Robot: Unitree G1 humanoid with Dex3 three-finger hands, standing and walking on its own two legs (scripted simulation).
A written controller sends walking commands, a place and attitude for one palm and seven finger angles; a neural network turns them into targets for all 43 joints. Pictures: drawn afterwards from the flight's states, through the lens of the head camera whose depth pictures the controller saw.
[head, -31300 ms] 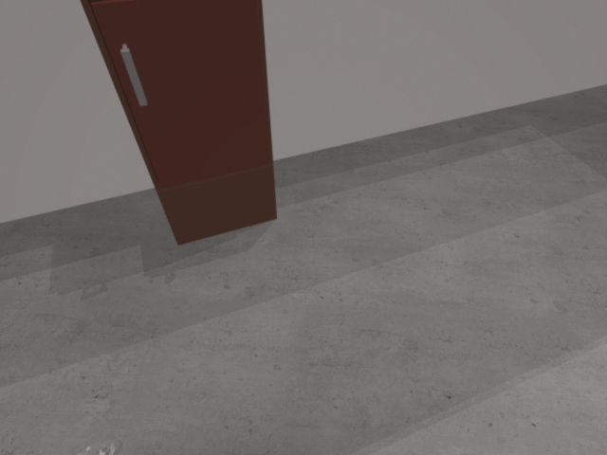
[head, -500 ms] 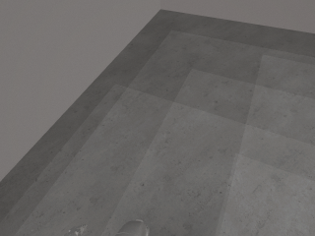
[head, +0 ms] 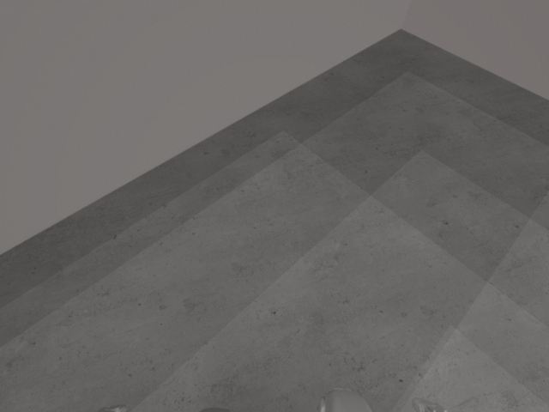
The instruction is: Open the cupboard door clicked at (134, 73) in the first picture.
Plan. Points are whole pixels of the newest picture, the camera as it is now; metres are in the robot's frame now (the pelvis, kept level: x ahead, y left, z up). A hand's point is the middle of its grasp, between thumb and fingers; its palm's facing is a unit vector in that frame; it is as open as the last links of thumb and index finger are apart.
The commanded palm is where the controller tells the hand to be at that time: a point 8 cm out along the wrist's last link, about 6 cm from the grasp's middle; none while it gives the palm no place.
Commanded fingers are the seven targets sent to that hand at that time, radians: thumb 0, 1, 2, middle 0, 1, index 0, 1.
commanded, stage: turn to face it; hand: left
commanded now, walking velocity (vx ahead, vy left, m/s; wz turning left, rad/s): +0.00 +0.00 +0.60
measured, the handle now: out of the picture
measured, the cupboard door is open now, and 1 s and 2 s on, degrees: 44 44 44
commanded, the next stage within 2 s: none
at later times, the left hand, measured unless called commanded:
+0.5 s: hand out of the picture +0.03 +0.14 -0.15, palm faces +0.31 -0.92 -0.25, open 7.3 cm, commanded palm none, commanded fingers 0.00 0.90 0.90 -0.20 -0.30 -0.20 -0.30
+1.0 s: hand out of the picture -0.02 +0.18 -0.15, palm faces +0.57 -0.78 -0.26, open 7.4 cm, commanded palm none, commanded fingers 0.00 0.90 0.90 -0.20 -0.30 -0.20 -0.30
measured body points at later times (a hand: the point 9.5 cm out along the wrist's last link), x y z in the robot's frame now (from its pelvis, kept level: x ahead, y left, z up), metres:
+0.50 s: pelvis +0.01 -0.06 +0.00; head +0.06 -0.06 +0.45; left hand +0.01 +0.19 -0.13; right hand +0.16 -0.29 -0.15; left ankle -0.04 +0.07 -0.68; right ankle +0.01 -0.16 -0.74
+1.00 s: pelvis +0.01 -0.06 +0.00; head +0.05 -0.03 +0.45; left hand -0.05 +0.22 -0.13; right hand +0.22 -0.22 -0.14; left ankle -0.03 +0.06 -0.74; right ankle +0.10 -0.18 -0.70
